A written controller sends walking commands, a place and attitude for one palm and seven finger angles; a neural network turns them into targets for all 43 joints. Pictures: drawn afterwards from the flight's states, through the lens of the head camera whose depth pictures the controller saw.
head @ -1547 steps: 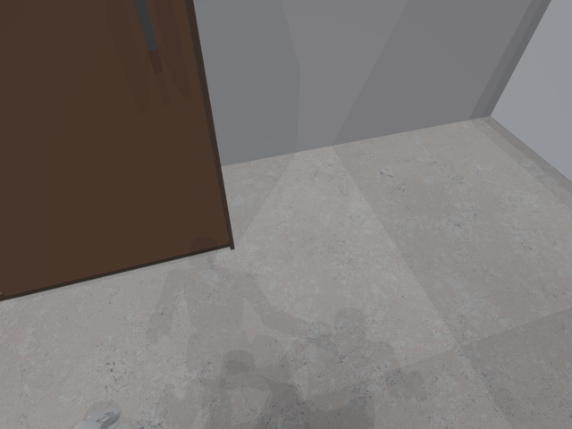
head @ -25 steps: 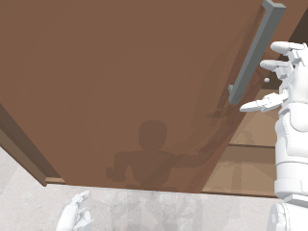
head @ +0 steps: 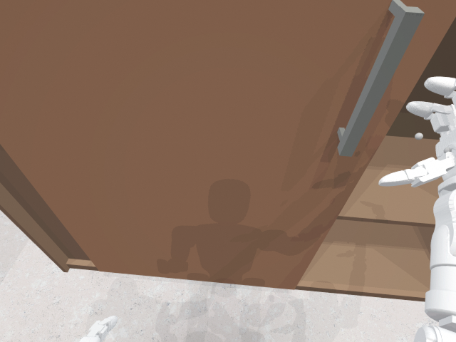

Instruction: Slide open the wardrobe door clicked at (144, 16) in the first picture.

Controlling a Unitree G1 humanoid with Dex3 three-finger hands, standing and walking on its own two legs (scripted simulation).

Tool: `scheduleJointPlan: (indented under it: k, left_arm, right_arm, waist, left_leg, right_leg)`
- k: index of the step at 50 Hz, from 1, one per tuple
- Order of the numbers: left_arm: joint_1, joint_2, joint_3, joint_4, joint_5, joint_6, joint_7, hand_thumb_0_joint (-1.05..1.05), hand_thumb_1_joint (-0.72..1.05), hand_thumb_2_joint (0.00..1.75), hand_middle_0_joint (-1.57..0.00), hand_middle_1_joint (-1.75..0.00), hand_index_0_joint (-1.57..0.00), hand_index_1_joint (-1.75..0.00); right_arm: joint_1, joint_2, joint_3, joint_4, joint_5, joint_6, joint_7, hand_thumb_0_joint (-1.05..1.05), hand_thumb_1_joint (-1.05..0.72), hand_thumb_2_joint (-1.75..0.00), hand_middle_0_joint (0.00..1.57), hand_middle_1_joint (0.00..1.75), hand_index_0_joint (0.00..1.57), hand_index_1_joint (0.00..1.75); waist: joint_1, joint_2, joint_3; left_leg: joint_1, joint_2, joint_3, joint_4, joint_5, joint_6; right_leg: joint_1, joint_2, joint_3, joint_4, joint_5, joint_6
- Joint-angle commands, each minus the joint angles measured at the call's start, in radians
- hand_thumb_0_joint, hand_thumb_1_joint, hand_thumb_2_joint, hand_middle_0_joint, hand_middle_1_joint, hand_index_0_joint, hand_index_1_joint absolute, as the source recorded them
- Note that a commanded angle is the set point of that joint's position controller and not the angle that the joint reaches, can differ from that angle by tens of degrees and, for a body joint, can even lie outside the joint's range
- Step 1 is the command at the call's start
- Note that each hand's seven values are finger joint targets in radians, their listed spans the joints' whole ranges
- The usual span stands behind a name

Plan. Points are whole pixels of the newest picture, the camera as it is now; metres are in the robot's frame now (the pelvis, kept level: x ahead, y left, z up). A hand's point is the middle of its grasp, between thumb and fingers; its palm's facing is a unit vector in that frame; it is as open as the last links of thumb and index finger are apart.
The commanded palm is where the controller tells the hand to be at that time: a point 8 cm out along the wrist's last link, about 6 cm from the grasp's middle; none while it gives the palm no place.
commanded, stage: slip the hand off the handle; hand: right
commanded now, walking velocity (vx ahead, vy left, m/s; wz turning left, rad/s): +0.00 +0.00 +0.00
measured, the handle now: (367, 88) +0.45 -0.18 +0.25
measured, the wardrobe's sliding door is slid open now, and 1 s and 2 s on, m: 0.66 0.66 0.66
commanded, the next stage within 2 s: draw the hand back to the body in 0.46 s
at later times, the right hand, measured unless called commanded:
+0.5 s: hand (449, 187) +0.27 -0.24 +0.23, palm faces +0.25 +0.96 -0.10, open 14.7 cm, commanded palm +0.24 -0.28 +0.22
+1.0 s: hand out of the picture +0.22 -0.24 +0.20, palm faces +0.15 +0.99 -0.04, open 14.7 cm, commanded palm +0.19 -0.28 +0.21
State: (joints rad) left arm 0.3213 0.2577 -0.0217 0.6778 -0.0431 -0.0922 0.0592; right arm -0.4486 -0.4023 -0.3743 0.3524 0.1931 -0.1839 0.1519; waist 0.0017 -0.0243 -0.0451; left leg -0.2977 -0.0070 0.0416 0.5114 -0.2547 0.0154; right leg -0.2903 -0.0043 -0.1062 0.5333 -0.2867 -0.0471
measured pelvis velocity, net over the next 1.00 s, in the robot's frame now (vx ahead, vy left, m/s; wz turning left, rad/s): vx -0.01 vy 0.02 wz -0.05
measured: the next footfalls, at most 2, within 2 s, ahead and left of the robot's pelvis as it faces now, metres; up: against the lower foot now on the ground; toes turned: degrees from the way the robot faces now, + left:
none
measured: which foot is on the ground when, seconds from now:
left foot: down 0.00-1.00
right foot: down 0.00-1.00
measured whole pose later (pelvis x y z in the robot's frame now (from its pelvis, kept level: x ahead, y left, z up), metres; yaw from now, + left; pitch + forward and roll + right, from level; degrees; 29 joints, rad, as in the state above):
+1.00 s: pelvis -0.01 +0.02 +0.00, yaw -3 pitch -5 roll +1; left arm 0.16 0.29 -0.07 0.61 -0.10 -0.14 0.09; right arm -0.03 -0.41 -0.41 -0.12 0.36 0.36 0.32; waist -0.08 -0.07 -0.06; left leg -0.14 -0.01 0.10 0.48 -0.26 0.04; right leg -0.16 -0.01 -0.05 0.52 -0.27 -0.02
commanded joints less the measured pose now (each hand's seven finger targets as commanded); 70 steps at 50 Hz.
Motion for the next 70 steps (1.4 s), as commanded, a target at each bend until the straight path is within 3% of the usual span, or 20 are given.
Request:
scheduleJointPlan:
  k: [1,9,17,21,29,30,32,35,38,41,43,46,49,54,55,56,58,61,64,70]
  left_arm:
    - [-0.132,0.129,0.042,-0.175,-0.005,-0.070,0.012,0.00,0.90,0.90,-0.20,-0.30,-0.20,-0.30]
    - [-0.181,0.121,0.026,-0.172,-0.010,-0.089,0.034,0.00,0.90,0.90,-0.20,-0.30,-0.20,-0.30]
    - [-0.222,0.107,0.012,-0.183,-0.012,-0.100,0.035,0.00,0.90,0.90,-0.20,-0.30,-0.20,-0.30]
    - [-0.240,0.099,0.006,-0.198,-0.009,-0.107,0.029,0.00,0.90,0.90,-0.20,-0.30,-0.20,-0.30]
    - [-0.259,0.100,-0.001,-0.181,-0.010,-0.113,0.046,0.00,0.90,0.90,-0.20,-0.30,-0.20,-0.30]
    - [-0.277,0.118,-0.007,-0.183,-0.035,-0.108,0.055,0.00,0.90,0.90,-0.20,-0.30,-0.20,-0.30]
    - [-0.312,0.116,-0.013,-0.215,-0.047,-0.107,0.071,0.00,0.90,0.90,-0.20,-0.30,-0.20,-0.30]
    - [-0.351,0.116,-0.026,-0.243,-0.054,-0.110,0.066,0.00,0.90,0.90,-0.20,-0.30,-0.20,-0.30]
    - [-0.358,0.104,-0.028,-0.261,-0.049,-0.120,0.045,0.00,0.90,0.90,-0.20,-0.30,-0.20,-0.30]
    - [-0.331,0.109,-0.020,-0.253,-0.049,-0.119,0.025,0.00,0.90,0.90,-0.20,-0.30,-0.20,-0.30]
    - [-0.329,0.119,-0.014,-0.243,-0.051,-0.108,0.021,0.00,0.90,0.90,-0.20,-0.30,-0.20,-0.30]
    - [-0.330,0.124,-0.011,-0.245,-0.059,-0.099,0.032,0.00,0.90,0.90,-0.20,-0.30,-0.20,-0.30]
    - [-0.342,0.116,-0.015,-0.257,-0.053,-0.117,0.044,0.00,0.90,0.90,-0.20,-0.30,-0.20,-0.30]
    - [-0.332,0.114,-0.018,-0.235,-0.042,-0.141,0.055,0.00,0.90,0.90,-0.20,-0.30,-0.20,-0.30]
    - [-0.334,0.098,-0.003,-0.227,0.015,-0.156,0.034,0.00,0.90,0.90,-0.20,-0.30,-0.20,-0.30]
    - [-0.330,0.096,-0.003,-0.193,0.021,-0.161,0.029,0.00,0.90,0.90,-0.20,-0.30,-0.20,-0.30]
    - [-0.305,0.098,0.011,-0.181,0.022,-0.146,0.014,0.00,0.90,0.90,-0.20,-0.30,-0.20,-0.30]
    - [-0.293,0.087,0.015,-0.180,0.027,-0.137,0.007,0.00,0.90,0.90,-0.20,-0.30,-0.20,-0.30]
    - [-0.287,0.091,0.022,-0.173,0.034,-0.128,0.012,0.00,0.90,0.90,-0.20,-0.30,-0.20,-0.30]
    - [-0.290,0.090,0.030,-0.160,0.040,-0.122,0.022,0.00,0.90,0.90,-0.20,-0.30,-0.20,-0.30]
  right_arm:
    - [-0.329,-0.244,-0.063,-0.348,0.019,-0.041,-0.013,0.00,0.55,-0.20,0.25,1.15,0.25,1.15]
    - [-0.268,-0.200,-0.021,-0.402,0.032,-0.005,-0.005,0.00,0.55,-0.20,0.25,1.15,0.25,1.15]
    - [-0.153,-0.182,-0.034,-0.472,0.064,0.024,0.013,0.00,0.55,-0.20,0.25,1.15,0.25,1.15]
    - [-0.063,-0.165,-0.030,-0.571,0.068,0.028,0.013,0.00,0.55,-0.20,0.25,1.15,0.25,1.15]
    - [-0.100,-0.169,-0.022,-0.579,0.070,0.059,0.004,0.00,0.55,-0.20,0.25,1.15,0.25,1.15]
    - [-0.012,-0.174,0.019,-0.436,0.098,0.200,0.063,0.00,0.55,-0.20,0.25,1.15,0.25,1.15]
    - [-0.093,-0.253,-0.041,-0.549,0.119,0.316,0.110,0.00,0.55,-0.20,0.25,1.15,0.25,1.15]
    - [-0.037,-0.287,-0.090,-0.595,0.159,0.467,0.176,0.00,0.55,-0.20,0.25,1.15,0.25,1.15]
    - [0.027,-0.308,-0.168,-0.672,0.200,0.473,0.193,0.00,0.55,-0.20,0.25,1.15,0.25,1.15]
    - [0.174,-0.248,-0.168,-0.655,0.219,0.451,0.189,0.00,0.55,-0.20,0.25,1.15,0.25,1.15]
    - [0.228,-0.231,-0.159,-0.607,0.213,0.474,0.187,0.00,0.55,-0.20,0.25,1.15,0.25,1.15]
    - [0.143,-0.217,-0.100,-0.633,0.191,0.499,0.184,0.00,0.55,-0.20,0.25,1.15,0.25,1.15]
    - [0.067,-0.235,-0.079,-0.752,0.174,0.471,0.170,0.00,0.55,-0.20,0.25,1.15,0.25,1.15]
    - [0.133,-0.258,-0.120,-0.769,0.182,0.413,0.165,0.00,0.37,-0.29,0.24,1.04,0.24,1.04]
    - [0.132,-0.304,-0.127,-0.880,0.028,0.279,-0.027,0.00,0.33,-0.31,0.24,1.02,0.24,1.02]
    - [0.266,-0.174,-0.068,-0.746,0.022,0.237,-0.099,0.00,0.30,-0.32,0.24,1.00,0.24,1.00]
    - [0.404,-0.161,-0.062,-0.781,-0.011,0.160,-0.169,0.00,0.22,-0.36,0.24,0.96,0.24,0.96]
    - [0.453,-0.141,-0.038,-0.878,-0.051,0.082,-0.214,0.00,0.12,-0.41,0.24,0.89,0.24,0.89]
    - [0.498,-0.138,-0.033,-0.866,-0.070,0.053,-0.242,0.00,0.01,-0.46,0.23,0.83,0.23,0.83]
    - [0.535,-0.135,-0.029,-0.901,-0.102,0.018,-0.267,0.00,-0.21,-0.57,0.22,0.70,0.22,0.70]
  waist:
    - [-0.037,-0.043,-0.270]
    - [-0.023,-0.028,-0.205]
    - [-0.039,-0.008,-0.173]
    - [-0.056,-0.052,-0.192]
    - [-0.039,-0.032,-0.144]
    - [-0.051,-0.068,-0.153]
    - [-0.066,-0.057,-0.186]
    - [-0.089,-0.028,-0.233]
    - [-0.102,-0.006,-0.240]
    - [-0.091,0.043,-0.174]
    - [-0.089,0.044,-0.100]
    - [-0.060,0.001,-0.052]
    - [-0.059,-0.087,-0.078]
    - [-0.066,-0.063,-0.087]
    - [-0.082,-0.037,0.045]
    - [-0.064,-0.001,0.093]
    - [-0.079,0.039,0.022]
    - [-0.076,-0.105,-0.076]
    - [-0.068,-0.015,-0.043]
    - [-0.071,-0.050,-0.039]
  left_leg:
    - [0.068,-0.011,-0.015,-0.039,0.236,0.020]
    - [0.031,-0.008,-0.015,-0.070,0.124,0.016]
    - [0.052,-0.003,-0.016,-0.082,0.124,0.013]
    - [0.077,-0.004,-0.011,-0.068,0.163,0.017]
    - [0.060,0.003,-0.022,-0.102,0.085,0.010]
    - [0.114,0.015,-0.033,-0.111,0.085,0.014]
    - [0.166,0.022,-0.031,-0.125,0.126,0.012]
    - [0.230,0.031,-0.032,-0.110,0.250,0.008]
    - [0.241,0.024,-0.034,-0.102,0.318,0.004]
    - [0.195,0.024,-0.031,-0.098,0.327,-0.010]
    - [0.145,0.021,-0.039,-0.113,0.275,-0.014]
    - [0.076,0.018,-0.044,-0.142,0.112,-0.015]
    - [0.078,0.019,-0.045,-0.152,0.048,-0.001]
    - [0.113,0.017,-0.040,-0.163,0.033,0.003]
    - [0.056,0.029,-0.066,-0.230,-0.023,0.003]
    - [0.033,0.042,-0.060,-0.240,-0.076,0.005]
    - [0.098,0.040,-0.049,-0.236,-0.058,0.006]
    - [0.168,0.037,-0.043,-0.188,0.034,0.013]
    - [0.172,0.027,-0.035,-0.204,0.043,0.007]
    - [0.193,0.021,-0.023,-0.202,0.071,0.013]
  right_leg:
    - [0.153,-0.027,0.115,-0.061,0.320,0.028]
    - [0.143,-0.021,0.126,-0.077,0.177,0.023]
    - [0.129,-0.012,0.122,-0.075,0.154,0.022]
    - [0.148,-0.009,0.121,-0.072,0.198,0.025]
    - [0.125,-0.004,0.122,-0.080,0.121,0.019]
    - [0.121,-0.009,0.129,-0.109,0.078,0.018]
    - [0.139,-0.002,0.131,-0.112,0.124,0.010]
    - [0.163,0.001,0.136,-0.102,0.221,0.006]
    - [0.187,0.003,0.136,-0.083,0.280,0.012]
    - [0.168,-0.003,0.124,-0.079,0.264,0.014]
    - [0.146,-0.005,0.119,-0.074,0.229,0.013]
    - [0.140,-0.004,0.125,-0.083,0.137,0.009]
    - [0.173,0.000,0.137,-0.092,0.106,0.007]
    - [0.179,-0.003,0.143,-0.105,0.104,0.009]
    - [0.098,0.003,0.131,-0.104,0.067,0.020]
    - [0.083,-0.003,0.124,-0.106,0.020,0.026]
    - [0.116,-0.009,0.120,-0.131,0.027,0.019]
    - [0.173,-0.009,0.112,-0.160,0.066,0.018]
    - [0.171,-0.017,0.116,-0.179,0.077,0.013]
    - [0.201,-0.016,0.130,-0.203,0.110,0.016]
